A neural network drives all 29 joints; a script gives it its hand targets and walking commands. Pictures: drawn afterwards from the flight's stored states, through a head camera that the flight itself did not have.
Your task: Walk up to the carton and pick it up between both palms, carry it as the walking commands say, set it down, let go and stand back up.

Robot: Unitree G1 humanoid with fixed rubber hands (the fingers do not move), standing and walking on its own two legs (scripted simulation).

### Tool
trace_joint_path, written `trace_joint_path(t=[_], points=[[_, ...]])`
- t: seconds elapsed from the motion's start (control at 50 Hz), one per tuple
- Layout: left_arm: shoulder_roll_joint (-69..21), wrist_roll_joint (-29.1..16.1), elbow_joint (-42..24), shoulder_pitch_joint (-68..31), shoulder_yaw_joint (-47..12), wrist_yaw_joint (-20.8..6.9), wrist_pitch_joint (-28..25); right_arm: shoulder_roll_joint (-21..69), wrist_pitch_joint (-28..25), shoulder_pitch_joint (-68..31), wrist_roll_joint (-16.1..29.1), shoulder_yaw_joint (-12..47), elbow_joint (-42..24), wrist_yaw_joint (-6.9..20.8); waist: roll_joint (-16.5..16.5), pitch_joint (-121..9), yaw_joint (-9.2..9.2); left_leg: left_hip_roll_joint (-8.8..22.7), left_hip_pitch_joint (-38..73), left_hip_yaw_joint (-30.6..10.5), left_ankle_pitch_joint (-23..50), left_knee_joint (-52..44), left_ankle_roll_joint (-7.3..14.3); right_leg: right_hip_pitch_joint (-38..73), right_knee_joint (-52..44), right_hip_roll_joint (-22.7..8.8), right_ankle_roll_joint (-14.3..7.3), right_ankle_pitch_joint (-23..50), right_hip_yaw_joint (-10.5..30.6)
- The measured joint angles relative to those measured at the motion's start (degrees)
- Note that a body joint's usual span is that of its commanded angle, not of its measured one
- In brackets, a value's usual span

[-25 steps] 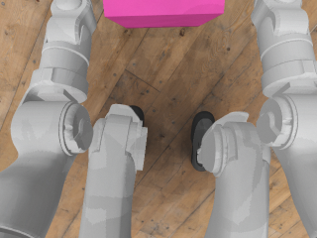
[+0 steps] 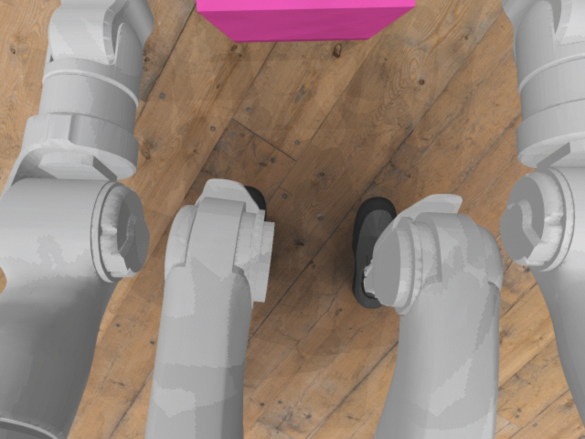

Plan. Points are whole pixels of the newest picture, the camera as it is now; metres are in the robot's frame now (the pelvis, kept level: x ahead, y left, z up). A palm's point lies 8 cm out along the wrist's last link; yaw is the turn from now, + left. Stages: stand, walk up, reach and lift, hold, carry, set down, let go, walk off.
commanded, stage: set down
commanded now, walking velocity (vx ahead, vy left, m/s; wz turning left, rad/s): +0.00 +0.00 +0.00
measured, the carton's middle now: out of the picture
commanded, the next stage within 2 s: let go in 1.16 s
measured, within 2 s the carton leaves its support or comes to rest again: neither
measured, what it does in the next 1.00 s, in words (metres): rises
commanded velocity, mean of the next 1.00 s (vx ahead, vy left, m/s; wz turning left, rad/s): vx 0.00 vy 0.00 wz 0.00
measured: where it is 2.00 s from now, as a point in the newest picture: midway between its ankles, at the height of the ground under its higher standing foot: (305, 265)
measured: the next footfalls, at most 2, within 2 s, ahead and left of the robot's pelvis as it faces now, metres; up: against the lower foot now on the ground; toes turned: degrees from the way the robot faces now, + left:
none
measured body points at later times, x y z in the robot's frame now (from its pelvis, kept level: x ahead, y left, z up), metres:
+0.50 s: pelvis +0.02 +0.00 +0.09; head +0.34 +0.00 +0.41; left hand +0.57 +0.23 +0.01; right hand +0.61 -0.16 +0.01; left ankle +0.12 +0.12 -0.36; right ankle +0.12 -0.13 -0.36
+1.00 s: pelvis +0.05 +0.00 +0.23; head +0.34 -0.01 +0.58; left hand +0.56 +0.23 +0.16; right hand +0.60 -0.17 +0.16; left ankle +0.12 +0.12 -0.36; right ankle +0.12 -0.13 -0.36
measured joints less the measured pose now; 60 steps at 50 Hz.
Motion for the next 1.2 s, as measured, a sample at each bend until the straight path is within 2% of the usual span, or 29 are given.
trace_joint_path(t=[0.12, 0.3, 0.6, 0.8, 1.0, 1.2], points=[[0.12, -0.71, -5.73, 0.43, -0.23, 1.08, 4.79, 0.10, 4.78, -0.06, 0.56, 0.11, -4.73, -0.59, 0.00, -0.25, 0.10, 0.02, 3.04, 0.12, -0.06, -0.53, 0.00, 2.95, -0.41, 0.00, 0.00, -0.12, 0.15], [0.14, -0.72, -6.00, 1.74, -0.31, 0.96, 8.15, 0.08, 7.74, -0.19, -1.16, 0.12, -4.17, -0.38, -0.06, -7.52, 0.13, 0.31, 6.48, 0.27, 0.48, -7.17, 0.11, 5.99, -6.75, -0.01, -0.10, 0.62, 0.65], [0.13, -0.72, -5.79, 15.52, 2.69, -3.97, 5.53, 4.44, 4.16, 12.10, -7.19, 0.12, -2.14, 3.57, -0.06, -33.62, 0.13, 1.05, 7.82, 0.25, 2.30, -24.97, 0.89, 7.14, -24.77, -0.01, -0.10, 2.84, 1.53], [-0.07, -0.72, -5.80, 20.78, 2.76, -5.66, 4.91, 5.27, 3.94, 18.10, -9.17, 0.11, -3.70, 4.12, -0.07, -37.25, 0.13, 1.54, 15.83, 0.15, 6.06, -38.37, 0.91, 14.76, -37.91, -0.01, -0.31, 6.77, 2.09], [-0.26, -0.59, -5.82, 22.17, 3.22, -7.29, 4.33, 6.86, 4.32, 18.90, -10.06, 0.13, -5.10, 4.68, -0.09, -37.19, 0.13, 2.10, 27.43, -0.09, 9.90, -51.48, 0.93, 26.19, -51.02, -0.02, -0.58, 10.79, 2.42], [-2.18, 5.12, -5.69, 23.61, 8.39, -9.02, 0.77, 9.92, 1.41, 20.20, -16.38, -2.17, -4.38, 5.58, -0.08, -36.11, 0.13, 2.53, 33.77, -0.24, 14.04, -62.05, 0.93, 32.42, -61.57, -0.07, -0.85, 15.03, 2.69]])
